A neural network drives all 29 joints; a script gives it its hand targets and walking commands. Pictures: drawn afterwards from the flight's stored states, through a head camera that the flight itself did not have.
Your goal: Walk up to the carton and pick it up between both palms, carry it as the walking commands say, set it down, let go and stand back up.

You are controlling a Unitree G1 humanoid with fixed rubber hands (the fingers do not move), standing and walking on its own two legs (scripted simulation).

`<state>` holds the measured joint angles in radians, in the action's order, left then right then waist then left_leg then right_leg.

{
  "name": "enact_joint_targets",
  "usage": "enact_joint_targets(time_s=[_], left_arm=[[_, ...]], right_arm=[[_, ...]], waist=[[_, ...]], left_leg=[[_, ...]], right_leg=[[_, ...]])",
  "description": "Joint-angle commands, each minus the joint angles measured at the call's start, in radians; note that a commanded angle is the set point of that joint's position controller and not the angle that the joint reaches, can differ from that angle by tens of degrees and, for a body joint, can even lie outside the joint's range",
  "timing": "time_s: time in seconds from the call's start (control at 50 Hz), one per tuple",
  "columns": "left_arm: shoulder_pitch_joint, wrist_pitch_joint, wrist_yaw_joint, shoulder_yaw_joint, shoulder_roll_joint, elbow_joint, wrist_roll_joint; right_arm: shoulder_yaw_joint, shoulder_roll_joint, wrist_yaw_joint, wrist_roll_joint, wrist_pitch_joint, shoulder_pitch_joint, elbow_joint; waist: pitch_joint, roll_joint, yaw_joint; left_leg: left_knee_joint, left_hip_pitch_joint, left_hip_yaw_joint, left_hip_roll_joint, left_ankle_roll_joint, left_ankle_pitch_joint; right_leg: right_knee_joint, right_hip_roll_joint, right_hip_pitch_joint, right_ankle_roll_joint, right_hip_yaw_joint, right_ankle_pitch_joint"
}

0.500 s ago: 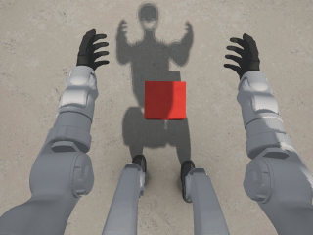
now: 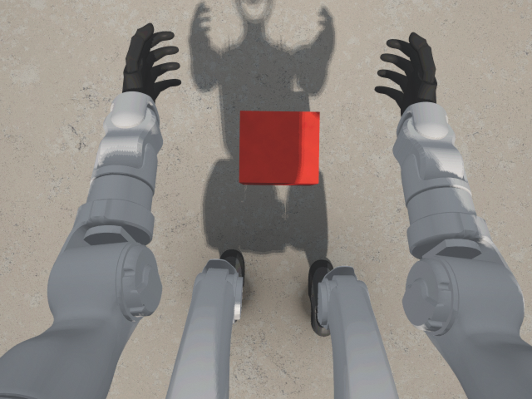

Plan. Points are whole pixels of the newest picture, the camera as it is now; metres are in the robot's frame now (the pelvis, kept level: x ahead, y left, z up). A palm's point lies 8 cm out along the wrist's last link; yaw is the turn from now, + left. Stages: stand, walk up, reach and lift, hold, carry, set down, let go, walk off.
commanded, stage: reach and lift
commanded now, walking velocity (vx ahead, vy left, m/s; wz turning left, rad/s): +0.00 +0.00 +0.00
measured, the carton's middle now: (278, 151) +0.49 +0.01 -0.53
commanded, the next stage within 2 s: none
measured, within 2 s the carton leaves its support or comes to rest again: neither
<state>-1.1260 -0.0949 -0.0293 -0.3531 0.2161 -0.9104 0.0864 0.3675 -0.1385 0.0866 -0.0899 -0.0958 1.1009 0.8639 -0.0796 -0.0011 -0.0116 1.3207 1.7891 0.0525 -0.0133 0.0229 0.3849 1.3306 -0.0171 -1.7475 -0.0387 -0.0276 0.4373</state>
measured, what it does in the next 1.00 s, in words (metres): lowers itself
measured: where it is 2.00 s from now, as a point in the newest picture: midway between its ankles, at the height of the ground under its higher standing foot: (275, 305)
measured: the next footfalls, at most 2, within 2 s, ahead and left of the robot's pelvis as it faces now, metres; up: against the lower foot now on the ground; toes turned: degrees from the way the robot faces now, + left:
none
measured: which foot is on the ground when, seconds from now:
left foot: down 0.00-1.00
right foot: down 0.00-1.00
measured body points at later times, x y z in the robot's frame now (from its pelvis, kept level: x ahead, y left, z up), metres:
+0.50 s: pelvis -0.03 +0.00 -0.14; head +0.32 +0.01 +0.14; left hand +0.52 +0.20 -0.29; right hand +0.52 -0.15 -0.28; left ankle +0.08 +0.12 -0.57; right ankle +0.06 -0.13 -0.57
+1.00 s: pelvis -0.04 +0.00 -0.22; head +0.34 +0.00 +0.01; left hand +0.50 +0.20 -0.42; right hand +0.51 -0.15 -0.42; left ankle +0.08 +0.13 -0.57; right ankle +0.06 -0.13 -0.57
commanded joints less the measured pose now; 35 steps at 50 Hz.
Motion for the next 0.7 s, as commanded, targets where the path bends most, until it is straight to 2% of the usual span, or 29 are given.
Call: enact_joint_targets(time_s=[0.0, 0.22, 0.42, 0.68], left_arm=[[-0.225, 0.013, -0.013, 0.015, 0.106, 0.1, -0.019], [-0.327, -0.005, -0.05, 0.094, 0.176, 0.119, -0.127], [-0.408, 0.007, -0.062, 0.134, 0.211, 0.011, -0.18], [-0.515, 0.052, -0.075, 0.191, 0.242, -0.098, -0.232]], right_arm=[[-0.023, -0.085, 0.017, 0.018, 0.011, 0.219, -0.104], [-0.113, -0.14, 0.054, 0.105, -0.019, 0.321, -0.136], [-0.158, -0.182, 0.062, 0.161, -0.012, 0.399, -0.035], [-0.208, -0.233, 0.057, 0.221, 0.033, 0.497, 0.074]], waist=[[-0.986, 0.019, -0.007], [-1.079, 0.021, -0.008], [-0.976, 0.023, -0.008], [-0.91, 0.031, -0.008]], left_leg=[[0.042, -0.57, -0.097, -0.083, 0.035, -0.357], [0.25, -0.434, -0.117, -0.076, 0.032, -0.252], [0.389, -0.311, -0.117, -0.06, 0.025, -0.182], [0.554, -0.276, -0.093, -0.037, 0.023, -0.194]], right_leg=[[0.014, -0.091, 0.369, -0.033, 0.103, -0.327], [0.227, -0.094, 0.271, -0.026, 0.117, -0.231], [0.373, -0.078, 0.127, -0.019, 0.115, -0.16], [0.535, -0.056, 0.025, -0.017, 0.103, -0.153]])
